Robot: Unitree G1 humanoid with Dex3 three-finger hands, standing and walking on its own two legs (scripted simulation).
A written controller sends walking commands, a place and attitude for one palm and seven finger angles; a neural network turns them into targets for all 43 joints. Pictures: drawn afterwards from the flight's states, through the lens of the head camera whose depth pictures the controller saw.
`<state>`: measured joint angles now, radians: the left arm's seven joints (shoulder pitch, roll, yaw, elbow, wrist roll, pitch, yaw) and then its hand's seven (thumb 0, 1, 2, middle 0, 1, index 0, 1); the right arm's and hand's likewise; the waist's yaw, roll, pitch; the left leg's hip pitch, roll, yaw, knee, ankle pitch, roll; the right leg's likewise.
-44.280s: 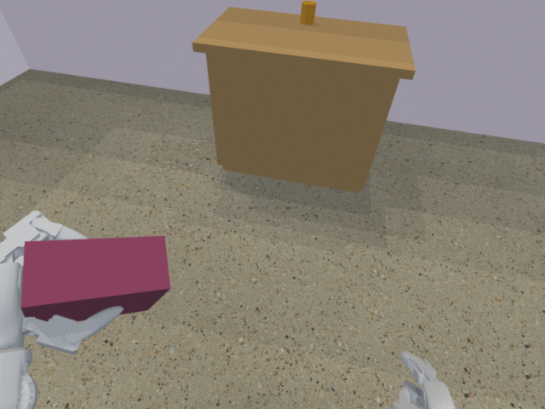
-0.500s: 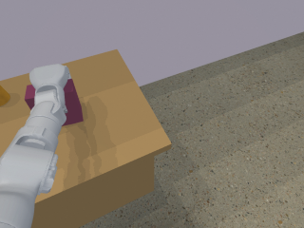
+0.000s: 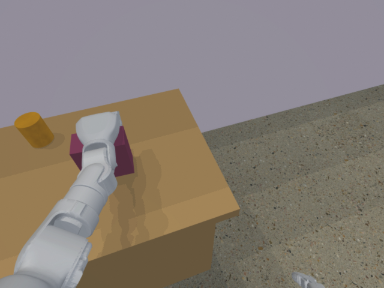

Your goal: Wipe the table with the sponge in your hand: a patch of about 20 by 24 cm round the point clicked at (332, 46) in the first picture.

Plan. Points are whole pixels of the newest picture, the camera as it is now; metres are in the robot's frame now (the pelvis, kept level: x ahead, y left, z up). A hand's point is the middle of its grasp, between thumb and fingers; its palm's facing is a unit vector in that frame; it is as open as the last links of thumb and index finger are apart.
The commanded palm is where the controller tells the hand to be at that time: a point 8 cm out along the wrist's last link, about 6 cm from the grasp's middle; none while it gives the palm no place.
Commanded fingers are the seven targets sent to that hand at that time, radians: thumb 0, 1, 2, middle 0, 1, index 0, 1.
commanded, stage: wipe back along the third lane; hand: left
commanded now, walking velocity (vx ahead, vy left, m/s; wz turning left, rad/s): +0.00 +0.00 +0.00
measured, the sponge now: (107, 160) +0.41 +0.25 +0.01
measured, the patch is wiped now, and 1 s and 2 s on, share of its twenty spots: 1.00 1.00 1.00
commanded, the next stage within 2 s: slide back across to the middle lane in 1.14 s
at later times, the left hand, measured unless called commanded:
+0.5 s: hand (109, 160) +0.36 +0.21 +0.08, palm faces +0.08 -0.06 -1.00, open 10.0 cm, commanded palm +0.31 +0.19 +0.09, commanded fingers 0.00 0.10 1.30 -1.20 -1.60 -1.20 -1.60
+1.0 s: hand (116, 178) +0.32 +0.18 +0.08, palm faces +0.07 -0.06 -1.00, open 10.0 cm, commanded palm +0.26 +0.17 +0.09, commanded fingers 0.00 0.10 1.30 -1.20 -1.60 -1.20 -1.60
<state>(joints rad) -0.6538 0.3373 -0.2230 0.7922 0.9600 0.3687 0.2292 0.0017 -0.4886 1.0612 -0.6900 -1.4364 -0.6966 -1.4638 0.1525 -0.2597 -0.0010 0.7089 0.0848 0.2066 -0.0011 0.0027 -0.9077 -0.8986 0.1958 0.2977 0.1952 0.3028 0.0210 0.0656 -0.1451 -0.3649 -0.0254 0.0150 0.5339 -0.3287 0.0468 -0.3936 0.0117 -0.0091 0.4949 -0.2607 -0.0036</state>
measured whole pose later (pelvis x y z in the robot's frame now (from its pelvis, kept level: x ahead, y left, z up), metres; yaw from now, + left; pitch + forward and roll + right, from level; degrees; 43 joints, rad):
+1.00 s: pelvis -0.01 -0.02 +0.00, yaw +0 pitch +2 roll +0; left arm -0.22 0.30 -0.31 0.19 0.99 0.55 0.15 0.02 -0.47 1.05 -0.68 -1.43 -0.69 -1.45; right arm 0.08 -0.28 0.03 0.63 0.11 0.22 0.04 0.01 -0.91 -0.90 0.19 0.30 0.19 0.30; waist 0.05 0.10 -0.10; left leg -0.24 -0.02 0.01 0.53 -0.33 0.02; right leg -0.29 0.02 -0.01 0.54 -0.29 -0.03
